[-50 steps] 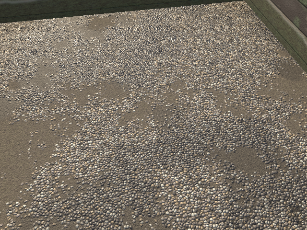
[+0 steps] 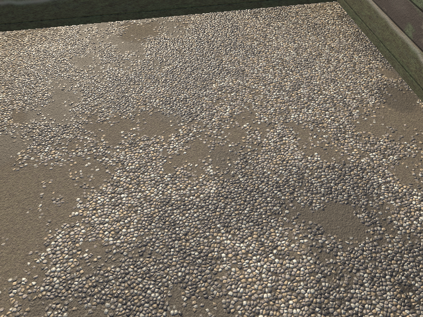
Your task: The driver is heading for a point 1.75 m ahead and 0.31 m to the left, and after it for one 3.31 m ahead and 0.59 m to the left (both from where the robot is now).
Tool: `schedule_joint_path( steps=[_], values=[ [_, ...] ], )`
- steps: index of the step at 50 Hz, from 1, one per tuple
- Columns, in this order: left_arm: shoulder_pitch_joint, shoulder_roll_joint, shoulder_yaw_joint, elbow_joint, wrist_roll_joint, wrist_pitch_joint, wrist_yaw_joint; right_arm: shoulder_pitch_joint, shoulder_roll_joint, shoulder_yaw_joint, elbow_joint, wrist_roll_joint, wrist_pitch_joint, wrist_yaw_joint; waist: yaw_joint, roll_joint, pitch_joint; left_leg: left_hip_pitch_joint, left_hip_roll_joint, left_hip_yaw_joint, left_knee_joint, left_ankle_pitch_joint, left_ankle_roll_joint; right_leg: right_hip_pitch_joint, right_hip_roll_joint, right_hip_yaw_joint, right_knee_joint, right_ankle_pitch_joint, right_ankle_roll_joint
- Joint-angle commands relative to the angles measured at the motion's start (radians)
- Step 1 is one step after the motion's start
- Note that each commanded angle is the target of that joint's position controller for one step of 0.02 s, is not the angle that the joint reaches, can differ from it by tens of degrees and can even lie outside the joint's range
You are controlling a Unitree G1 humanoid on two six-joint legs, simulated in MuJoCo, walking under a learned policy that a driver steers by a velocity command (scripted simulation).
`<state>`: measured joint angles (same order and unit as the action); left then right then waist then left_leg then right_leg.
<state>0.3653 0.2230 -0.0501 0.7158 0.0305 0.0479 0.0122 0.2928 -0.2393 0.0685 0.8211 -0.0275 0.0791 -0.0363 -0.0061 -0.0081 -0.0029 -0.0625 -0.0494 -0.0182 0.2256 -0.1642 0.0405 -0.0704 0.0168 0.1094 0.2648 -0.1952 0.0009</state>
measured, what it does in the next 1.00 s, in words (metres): stands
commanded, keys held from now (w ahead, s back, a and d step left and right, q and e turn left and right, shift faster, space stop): no key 0.04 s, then w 0.96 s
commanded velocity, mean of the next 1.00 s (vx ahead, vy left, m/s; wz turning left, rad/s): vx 0.36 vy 0.00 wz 0.00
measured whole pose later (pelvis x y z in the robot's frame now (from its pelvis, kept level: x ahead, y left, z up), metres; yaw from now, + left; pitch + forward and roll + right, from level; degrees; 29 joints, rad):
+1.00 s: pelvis -0.01 -0.02 -0.03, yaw +1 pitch -2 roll +0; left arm 0.09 0.15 -0.06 0.62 0.02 0.07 0.01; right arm 0.13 -0.17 0.04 0.62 -0.02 0.07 -0.01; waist 0.01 0.00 0.01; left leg -0.22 -0.02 -0.04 0.62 -0.36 0.00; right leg -0.21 0.06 0.06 0.62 -0.37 -0.03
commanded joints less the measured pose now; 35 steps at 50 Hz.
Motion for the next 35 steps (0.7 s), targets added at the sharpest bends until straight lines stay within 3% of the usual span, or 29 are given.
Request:
schedule_joint_path(
  steps=[1,3,4,5,11,16,25,26,27,28,33,34,35],
  values=[
    [0.046,0.094,0.024,-0.045,0.0,-0.01,0.003,0.029,-0.102,-0.023,-0.04,0.0,-0.008,-0.003,0.0,-0.002,0.023,0.073,0.098,-0.096,-0.004,0.222,0.047,-0.101,-0.062,0.048,-0.036,0.202,-0.046],
    [0.053,0.089,0.022,-0.039,0.002,-0.009,0.003,0.037,-0.095,-0.02,-0.035,-0.003,-0.008,-0.004,0.0,-0.002,0.008,0.079,0.096,-0.095,-0.011,0.17,0.048,-0.091,-0.06,0.047,-0.044,0.157,-0.047],
    [-0.08,0.034,0.018,-0.044,-0.024,-0.007,0.001,-0.083,-0.036,-0.012,-0.085,0.027,-0.02,0.009,0.018,-0.014,-0.025,0.029,0.146,-0.094,0.027,0.243,0.009,-0.055,-0.099,0.038,-0.049,0.171,-0.031],
    [-0.097,0.033,0.017,-0.053,-0.023,-0.004,0.003,-0.094,-0.044,-0.015,-0.097,0.03,-0.024,0.011,0.017,-0.001,-0.052,0.034,0.129,-0.092,0.036,0.225,-0.001,-0.055,-0.087,0.033,-0.025,0.173,-0.027],
    [-0.14,0.022,0.011,-0.036,-0.01,0.006,0.009,-0.103,-0.049,-0.027,-0.13,0.018,-0.014,0.011,0.019,0.016,-0.016,-0.014,0.093,-0.076,0.134,0.114,0.032,-0.159,-0.033,-0.022,0.109,0.055,-0.048],
    [-0.199,0.016,0.007,-0.058,-0.003,0.005,0.006,-0.147,-0.043,-0.035,-0.173,0.012,-0.007,0.012,0.019,0.018,-0.003,-0.054,0.095,-0.085,0.202,0.135,0.039,-0.197,-0.025,-0.029,0.184,0.094,-0.052],
    [-0.293,-0.001,0.005,-0.126,-0.005,-0.001,-0.003,-0.237,-0.009,-0.043,-0.257,0.005,-0.003,0.014,0.024,0.0,-0.054,-0.083,0.069,-0.06,0.298,0.135,0.005,-0.179,-0.032,-0.02,0.244,0.199,-0.062],
    [-0.253,0.01,0.006,-0.105,-0.015,0.003,0.01,-0.192,-0.004,-0.043,-0.234,0.001,-0.008,0.015,0.008,0.004,-0.098,-0.047,0.047,-0.042,0.29,-0.055,0.0,-0.167,-0.035,0.021,0.204,0.045,-0.068],
    [-0.293,0.014,0.006,-0.115,-0.019,0.009,0.011,-0.213,0.007,-0.038,-0.241,0.002,-0.01,0.017,0.002,-0.014,-0.031,-0.081,0.042,-0.04,0.287,-0.078,-0.007,-0.199,-0.037,0.03,0.194,0.031,-0.07],
    [-0.308,0.014,0.006,-0.124,-0.018,0.012,0.012,-0.219,0.007,-0.037,-0.243,0.001,-0.013,0.018,0.003,-0.019,-0.017,-0.092,0.043,-0.042,0.287,-0.085,-0.009,-0.205,-0.038,0.034,0.193,0.022,-0.07],
    [-0.316,0.013,0.007,-0.138,-0.014,0.015,0.008,-0.221,-0.002,-0.038,-0.248,0.005,-0.028,0.02,0.015,-0.004,-0.011,-0.094,0.054,-0.053,0.296,-0.038,-0.005,-0.202,-0.025,0.025,0.205,0.013,-0.067],
    [-0.361,0.007,0.006,-0.167,-0.007,0.01,-0.005,-0.264,-0.013,-0.041,-0.277,0.013,-0.023,0.019,0.031,0.002,0.016,-0.126,0.078,-0.072,0.31,0.166,-0.004,-0.205,-0.023,-0.017,0.257,0.168,-0.06],
    [-0.332,0.001,0.008,-0.163,0.001,0.005,-0.009,-0.251,-0.02,-0.047,-0.276,0.009,-0.021,0.018,0.038,0.018,-0.044,-0.098,0.086,-0.077,0.32,0.211,0.003,-0.177,-0.02,-0.025,0.271,0.184,-0.058]
  ],
)
Velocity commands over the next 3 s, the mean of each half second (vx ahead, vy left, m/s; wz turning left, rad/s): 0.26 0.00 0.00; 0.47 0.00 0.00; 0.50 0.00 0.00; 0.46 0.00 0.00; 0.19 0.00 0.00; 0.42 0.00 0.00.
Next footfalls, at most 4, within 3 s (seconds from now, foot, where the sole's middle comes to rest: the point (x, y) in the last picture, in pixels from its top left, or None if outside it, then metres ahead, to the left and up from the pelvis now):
none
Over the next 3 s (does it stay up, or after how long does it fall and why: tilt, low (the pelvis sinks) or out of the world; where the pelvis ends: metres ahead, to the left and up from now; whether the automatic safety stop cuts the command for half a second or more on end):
stays up -0.01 -0.04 -0.03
